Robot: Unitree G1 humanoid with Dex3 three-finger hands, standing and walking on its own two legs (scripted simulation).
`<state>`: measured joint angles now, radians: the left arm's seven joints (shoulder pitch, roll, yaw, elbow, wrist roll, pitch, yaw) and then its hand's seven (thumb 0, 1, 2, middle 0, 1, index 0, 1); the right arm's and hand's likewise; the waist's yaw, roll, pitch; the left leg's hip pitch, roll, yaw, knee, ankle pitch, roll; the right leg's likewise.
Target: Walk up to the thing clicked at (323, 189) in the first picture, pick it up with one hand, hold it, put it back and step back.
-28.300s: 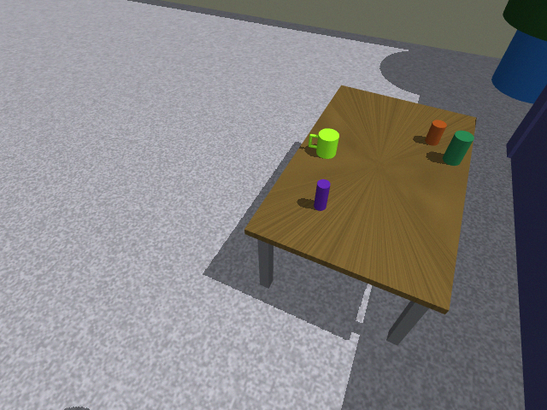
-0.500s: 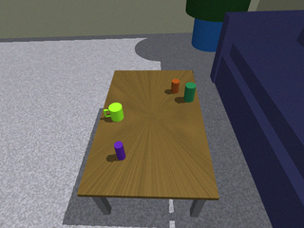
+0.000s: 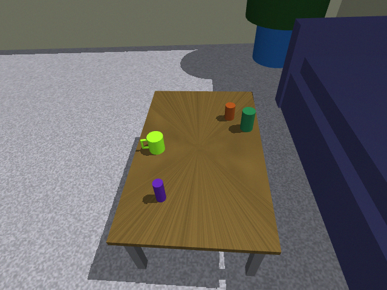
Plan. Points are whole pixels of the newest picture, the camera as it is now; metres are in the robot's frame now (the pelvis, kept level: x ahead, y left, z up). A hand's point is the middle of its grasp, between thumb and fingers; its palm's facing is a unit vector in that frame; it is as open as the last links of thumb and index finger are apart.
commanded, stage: home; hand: left
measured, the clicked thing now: (159, 190) +0.56 +0.17 -0.32
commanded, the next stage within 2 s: stand in 0.60 s
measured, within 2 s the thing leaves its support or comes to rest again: neither
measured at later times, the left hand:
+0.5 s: hand out of the picture +0.07 +0.25 -0.15, palm faces -0.01 -0.93 -0.37, open 17.5 cm
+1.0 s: hand out of the picture +0.09 +0.25 -0.14, palm faces +0.00 -0.93 -0.37, open 13.3 cm
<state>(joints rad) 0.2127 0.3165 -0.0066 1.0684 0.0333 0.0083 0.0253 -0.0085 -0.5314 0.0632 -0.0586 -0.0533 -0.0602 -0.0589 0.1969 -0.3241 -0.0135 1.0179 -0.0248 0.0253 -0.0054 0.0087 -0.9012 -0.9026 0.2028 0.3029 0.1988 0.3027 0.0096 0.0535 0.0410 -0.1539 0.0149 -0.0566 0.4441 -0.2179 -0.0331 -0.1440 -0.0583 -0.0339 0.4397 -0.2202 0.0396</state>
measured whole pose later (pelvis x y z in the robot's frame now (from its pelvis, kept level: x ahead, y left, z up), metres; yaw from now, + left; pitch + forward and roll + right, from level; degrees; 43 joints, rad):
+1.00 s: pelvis +0.02 -0.01 +0.01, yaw +0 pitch -3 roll +0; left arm 0.11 0.33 0.01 1.14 0.02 0.01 0.01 -0.01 -0.01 0.57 -0.18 -0.25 -0.18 -0.26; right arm 0.13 -0.36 0.00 1.11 -0.02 0.01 -0.01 0.01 -0.90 -0.90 0.20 0.30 0.20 0.30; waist 0.01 0.04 0.05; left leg -0.11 0.03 -0.06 0.34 -0.19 -0.04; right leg -0.10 -0.05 -0.04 0.35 -0.20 0.03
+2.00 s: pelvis +0.02 -0.01 +0.01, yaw +0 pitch -3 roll +0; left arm 0.11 0.34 0.01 1.12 0.01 0.00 0.00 0.00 0.90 0.90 -0.21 -0.30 -0.21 -0.30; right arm 0.12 -0.36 0.00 1.11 -0.02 0.00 0.00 0.01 -0.90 -0.90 0.20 0.30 0.20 0.30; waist 0.01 0.03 0.05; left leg -0.10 0.03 -0.06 0.34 -0.19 -0.05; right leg -0.10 -0.04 -0.04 0.35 -0.21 0.02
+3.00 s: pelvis +0.02 -0.01 +0.01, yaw +0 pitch -2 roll +0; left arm 0.13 0.35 0.01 1.12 0.01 0.00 -0.01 0.00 0.90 0.90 -0.21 -0.30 -0.21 -0.30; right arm 0.13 -0.36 0.00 1.11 -0.01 0.00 0.01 0.01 -0.90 -0.90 0.20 0.30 0.20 0.30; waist 0.01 0.01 0.06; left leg -0.11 0.03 -0.06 0.34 -0.19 -0.05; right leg -0.10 -0.04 -0.04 0.34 -0.20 0.03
